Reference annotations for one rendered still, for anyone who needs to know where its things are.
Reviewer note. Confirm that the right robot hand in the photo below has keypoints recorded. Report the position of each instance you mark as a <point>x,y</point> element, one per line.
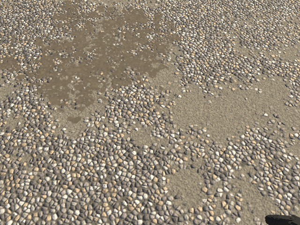
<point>282,220</point>

